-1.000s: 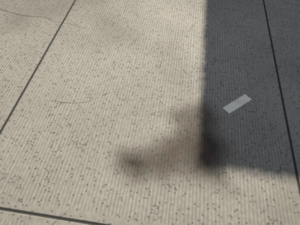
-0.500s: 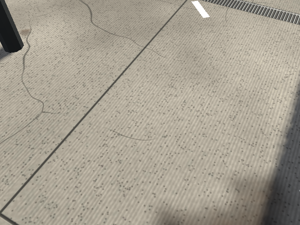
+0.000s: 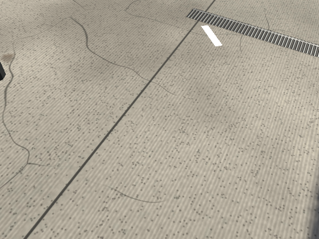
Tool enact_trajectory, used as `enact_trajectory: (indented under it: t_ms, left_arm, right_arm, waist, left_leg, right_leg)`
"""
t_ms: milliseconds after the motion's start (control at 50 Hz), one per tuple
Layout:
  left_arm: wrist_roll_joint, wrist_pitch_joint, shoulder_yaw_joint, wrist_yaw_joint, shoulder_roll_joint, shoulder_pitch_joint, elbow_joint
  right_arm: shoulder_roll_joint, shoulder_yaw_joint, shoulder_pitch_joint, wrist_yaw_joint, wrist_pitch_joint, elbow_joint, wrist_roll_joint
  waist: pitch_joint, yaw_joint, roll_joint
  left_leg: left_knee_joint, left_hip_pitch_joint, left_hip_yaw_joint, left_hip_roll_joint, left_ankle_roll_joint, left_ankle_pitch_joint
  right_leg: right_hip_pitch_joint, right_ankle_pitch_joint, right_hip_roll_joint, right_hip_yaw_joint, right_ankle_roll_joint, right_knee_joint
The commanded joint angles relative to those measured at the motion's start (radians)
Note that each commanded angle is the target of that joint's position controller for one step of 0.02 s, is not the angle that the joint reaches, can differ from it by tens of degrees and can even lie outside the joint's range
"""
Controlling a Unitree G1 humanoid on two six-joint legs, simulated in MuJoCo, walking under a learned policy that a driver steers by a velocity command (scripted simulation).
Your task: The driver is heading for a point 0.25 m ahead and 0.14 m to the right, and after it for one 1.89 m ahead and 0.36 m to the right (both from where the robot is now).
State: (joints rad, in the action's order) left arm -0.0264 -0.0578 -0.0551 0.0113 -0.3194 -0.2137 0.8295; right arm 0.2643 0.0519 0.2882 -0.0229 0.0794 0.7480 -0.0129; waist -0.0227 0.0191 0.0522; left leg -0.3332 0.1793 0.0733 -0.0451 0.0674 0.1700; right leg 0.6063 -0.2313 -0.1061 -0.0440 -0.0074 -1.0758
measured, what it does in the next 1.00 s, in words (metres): walks ahead, turning right: right foot, then left foot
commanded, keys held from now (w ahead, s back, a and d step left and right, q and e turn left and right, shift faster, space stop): w+e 0.60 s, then w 0.40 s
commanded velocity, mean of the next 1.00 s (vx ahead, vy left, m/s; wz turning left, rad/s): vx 0.50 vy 0.00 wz -0.38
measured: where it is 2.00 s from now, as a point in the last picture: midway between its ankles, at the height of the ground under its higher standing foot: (221, 144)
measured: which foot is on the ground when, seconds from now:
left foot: down 0.00-0.34, up 0.36-0.78, down 0.80-1.00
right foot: up 0.00-0.30, down 0.32-0.82, up 0.84-1.00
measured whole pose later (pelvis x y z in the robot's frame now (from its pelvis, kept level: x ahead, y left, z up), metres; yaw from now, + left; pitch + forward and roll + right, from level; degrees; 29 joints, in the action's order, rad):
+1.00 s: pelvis +0.57 -0.09 +0.00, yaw -26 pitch +1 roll +0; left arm -0.01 -0.05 -0.06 0.00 -0.30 -0.26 0.71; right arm 0.26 0.04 0.30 -0.02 0.10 0.79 0.00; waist -0.01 0.03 0.05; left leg -0.38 0.23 0.01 -0.05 0.06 0.18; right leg 0.55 -0.30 -0.05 -0.05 0.02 -1.07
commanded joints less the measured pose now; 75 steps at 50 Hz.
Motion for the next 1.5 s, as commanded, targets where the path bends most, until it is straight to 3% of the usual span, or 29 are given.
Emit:
enact_trajectory:
  t_ms: [20,220,280,320,340,360,380,400,420,440,500,600,680,780,800,820,840,860,900,980,1100,1240,1300,1320,1340,1360,1380,1420,1500]
  left_arm:
    - [0.003,0.009,-0.015,-0.005,-0.044,-0.021,-0.045]
    - [0.009,-0.005,0.007,0.053,-0.005,0.231,-0.167]
    - [0.008,0.001,-0.013,0.065,-0.044,0.173,-0.188]
    - [0.004,0.006,-0.064,0.050,-0.131,-0.082,-0.137]
    - [0.002,0.018,-0.093,0.025,-0.224,-0.219,-0.115]
    - [-0.006,0.013,-0.095,0.023,-0.269,-0.168,-0.143]
    - [0.001,0.008,-0.071,0.024,-0.186,-0.189,-0.148]
    - [0.009,0.001,-0.061,0.021,-0.143,-0.162,-0.148]
    - [0.009,-0.005,-0.055,0.022,-0.127,-0.102,-0.154]
    - [0.010,-0.008,-0.045,0.018,-0.090,-0.046,-0.167]
    - [0.019,-0.008,-0.044,0.004,-0.093,-0.004,-0.193]
    - [0.006,0.002,-0.059,-0.022,-0.140,-0.052,-0.178]
    - [0.002,0.008,-0.052,-0.023,-0.121,-0.133,-0.140]
    - [0.015,0.014,-0.044,-0.019,-0.098,-0.128,-0.129]
    - [0.024,0.013,-0.025,-0.017,-0.054,-0.130,-0.143]
    - [0.005,0.000,-0.006,-0.018,0.009,-0.269,-0.154]
    - [-0.003,-0.008,-0.008,-0.019,-0.039,-0.261,-0.147]
    - [-0.012,-0.009,-0.027,-0.017,-0.112,-0.159,-0.158]
    - [0.013,-0.011,-0.025,-0.016,-0.099,-0.037,-0.189]
    - [0.018,-0.004,-0.019,-0.011,-0.039,-0.065,-0.177]
    - [0.022,-0.017,0.001,-0.002,0.005,0.115,-0.220]
    - [0.008,-0.035,-0.001,0.031,-0.012,0.260,-0.272]
    - [0.017,-0.038,-0.037,0.026,-0.081,0.055,-0.216]
    - [0.025,-0.035,-0.057,0.015,-0.135,-0.118,-0.176]
    - [0.038,-0.028,-0.081,0.009,-0.239,-0.227,-0.158]
    - [0.023,-0.021,-0.063,0.009,-0.170,-0.255,-0.146]
    - [0.017,-0.019,-0.044,0.008,-0.124,-0.187,-0.148]
    - [0.024,-0.018,-0.027,0.011,-0.077,-0.063,-0.156]
    - [0.034,-0.042,-0.022,0.017,-0.062,0.015,-0.138]
  right_arm:
    - [0.128,0.036,-0.041,0.012,0.035,-0.043,-0.010]
    - [0.179,0.051,0.057,0.037,-0.004,0.051,0.018]
    - [0.216,0.061,0.034,0.053,-0.032,0.046,0.023]
    - [0.222,0.058,0.010,0.065,-0.046,0.035,0.025]
    - [0.175,0.038,0.040,0.066,-0.032,0.013,0.001]
    - [0.056,-0.001,0.109,0.044,0.002,-0.029,-0.008]
    - [0.152,0.018,0.005,0.023,0.044,-0.038,0.025]
    - [0.170,0.021,-0.080,0.014,0.064,-0.071,0.056]
    - [0.151,0.016,-0.098,0.019,0.071,-0.074,0.044]
    - [0.162,0.025,-0.102,0.026,0.066,-0.067,0.016]
    - [0.139,0.026,-0.057,0.026,0.033,-0.066,-0.001]
    - [0.079,0.000,-0.222,0.024,0.024,-0.109,-0.003]
    - [0.100,0.003,-0.294,0.003,0.039,-0.123,0.018]
    - [0.169,0.039,-0.146,0.002,0.055,-0.091,0.009]
    - [0.212,0.052,-0.011,0.008,0.059,-0.075,-0.004]
    - [0.311,0.080,0.110,0.006,0.048,-0.040,-0.013]
    - [0.243,0.067,0.152,-0.006,0.043,-0.016,0.017]
    - [0.180,0.047,0.093,-0.005,0.039,-0.025,0.027]
    - [0.135,0.027,-0.010,-0.002,0.026,-0.038,0.010]
    - [0.119,0.018,-0.028,0.002,0.034,-0.021,0.010]
    - [0.170,0.029,0.035,0.016,0.020,0.030,0.026]
    - [0.195,0.035,0.126,0.024,-0.014,0.096,0.036]
    - [0.209,0.037,0.090,0.031,-0.028,0.096,0.037]
    - [0.176,0.022,0.079,0.033,-0.026,0.077,0.023]
    - [0.071,-0.013,0.181,0.028,-0.006,0.048,0.012]
    - [0.096,-0.011,0.173,0.020,0.016,0.065,0.020]
    - [0.176,0.013,0.084,0.012,0.027,0.039,0.047]
    - [0.163,0.013,-0.021,0.013,0.029,0.016,0.036]
    - [0.102,0.010,0.042,0.024,-0.012,0.041,0.015]
  waist:
    - [-0.006,-0.023,-0.112]
    - [-0.078,0.065,-0.081]
    - [0.002,0.007,-0.139]
    - [0.143,-0.137,-0.126]
    - [0.250,-0.172,0.021]
    - [0.359,-0.068,0.224]
    - [0.387,-0.145,0.086]
    - [0.253,-0.144,0.037]
    - [0.147,-0.090,-0.065]
    - [0.104,-0.056,-0.070]
    - [0.062,0.001,-0.030]
    - [0.021,-0.054,0.005]
    - [0.030,-0.100,0.034]
    - [0.066,-0.004,0.060]
    - [0.188,0.057,-0.005]
    - [0.331,0.033,-0.284]
    - [0.322,0.055,-0.336]
    - [0.172,0.069,-0.214]
    - [0.032,0.037,-0.117]
    - [0.026,-0.011,-0.161]
    - [-0.005,0.041,-0.123]
    - [-0.043,0.066,-0.128]
    - [0.090,-0.063,-0.132]
    - [0.221,-0.137,-0.100]
    - [0.378,-0.120,0.130]
    - [0.438,-0.135,0.191]
    - [0.269,-0.131,0.116]
    - [0.085,-0.075,0.010]
    - [0.037,0.021,0.026]
  left_leg:
    - [0.215,-0.032,-0.145,0.277,0.151,-0.188]
    - [0.152,-0.280,0.052,0.318,0.086,-0.372]
    - [-0.037,-0.335,0.094,0.321,0.051,-0.849]
    - [-0.396,-0.212,0.133,0.270,0.001,-0.922]
    - [-0.716,0.055,0.133,0.213,-0.042,-0.501]
    - [-1.069,0.480,-0.010,-0.028,-0.107,0.379]
    - [-1.112,0.588,-0.198,0.025,-0.077,0.374]
    - [-1.066,0.628,-0.186,0.068,-0.054,0.298]
    - [-0.956,0.599,-0.175,0.111,-0.051,0.232]
    - [-0.864,0.540,-0.170,0.142,-0.060,0.197]
    - [-0.748,0.434,-0.152,0.155,-0.106,0.156]
    - [-0.365,0.343,-0.112,0.095,-0.151,-0.157]
    - [-0.215,0.291,-0.126,0.074,-0.130,-0.279]
    - [-0.127,0.102,-0.100,0.062,-0.027,-0.126]
    - [-0.147,-0.112,-0.213,0.178,0.033,-0.123]
    - [-0.087,-0.462,-0.632,0.383,0.203,0.065]
    - [0.047,-0.495,-0.881,0.434,0.231,0.336]
    - [0.063,-0.383,-0.769,0.408,0.185,0.419]
    - [0.093,-0.160,-0.545,0.324,0.151,0.231]
    - [0.160,-0.040,-0.364,0.253,0.155,-0.032]
    - [0.192,-0.062,-0.207,0.222,0.138,-0.200]
    - [0.114,-0.210,-0.208,0.290,0.110,-0.287]
    - [-0.133,-0.204,-0.150,0.245,0.064,-0.644]
    - [-0.361,-0.052,-0.116,0.201,0.031,-0.534]
    - [-0.761,0.360,-0.056,0.045,-0.045,-0.078]
    - [-0.912,0.512,-0.179,0.006,-0.048,0.405]
    - [-0.971,0.600,-0.190,0.069,-0.038,0.359]
    - [-0.871,0.567,-0.139,0.146,-0.041,0.202]
    - [-0.741,0.389,-0.122,0.166,-0.093,0.118]
  right_leg:
    - [0.090,0.148,-0.020,-0.081,-0.017,0.077]
    - [0.129,0.249,0.031,0.051,0.046,0.466]
    - [-0.013,0.088,0.113,0.141,0.099,0.465]
    - [-0.384,0.116,0.182,0.144,0.166,0.537]
    - [-0.700,0.156,0.008,-0.131,0.238,0.542]
    - [-1.006,-0.008,-0.223,-0.719,0.453,0.681]
    - [-1.021,-0.065,-0.220,-0.738,0.419,0.764]
    - [-0.912,-0.018,-0.185,-0.582,0.374,0.770]
    - [-0.748,0.091,-0.139,-0.469,0.340,0.780]
    - [-0.635,0.189,-0.105,-0.390,0.321,0.793]
    - [-0.448,0.331,-0.063,-0.310,0.329,0.846]
    - [-0.308,0.268,0.035,-0.180,0.255,0.841]
    - [-0.386,0.148,-0.010,-0.228,0.222,0.796]
    - [-0.482,0.311,-0.018,-0.273,0.163,0.586]
    - [-0.406,0.257,0.039,-0.213,0.127,0.352]
    - [-0.073,-0.046,0.190,-0.086,0.043,-0.018]
    - [0.106,-0.345,0.187,-0.125,0.033,-0.157]
    - [0.178,-0.274,0.132,-0.140,0.041,-0.217]
    - [0.157,-0.141,0.056,-0.070,0.043,-0.135]
    - [0.052,-0.035,0.006,-0.032,0.022,0.015]
    - [0.040,0.239,0.015,0.010,-0.009,0.374]
    - [0.005,0.211,0.060,0.030,0.036,0.560]
    - [-0.320,0.182,0.119,0.084,0.100,0.622]
    - [-0.609,0.217,0.028,-0.003,0.151,0.575]
    - [-1.016,0.109,-0.234,-0.432,0.305,0.591]
    - [-1.046,-0.015,-0.294,-0.682,0.348,0.726]
    - [-0.920,-0.080,-0.256,-0.557,0.301,0.755]
    - [-0.633,0.030,-0.172,-0.344,0.258,0.821]
    - [-0.400,0.533,-0.112,-0.135,0.262,0.880]
Next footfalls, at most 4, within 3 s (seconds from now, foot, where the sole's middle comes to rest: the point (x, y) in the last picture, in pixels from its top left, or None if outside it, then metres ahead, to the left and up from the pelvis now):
0.32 right None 0.34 -0.15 -0.78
0.80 left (164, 200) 0.66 -0.04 -0.78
1.32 right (233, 169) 0.82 -0.38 -0.78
1.76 left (204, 123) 1.11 -0.27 -0.78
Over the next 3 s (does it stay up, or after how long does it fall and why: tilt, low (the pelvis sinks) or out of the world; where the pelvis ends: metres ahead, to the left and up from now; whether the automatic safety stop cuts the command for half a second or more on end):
stays up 1.06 -0.33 -0.01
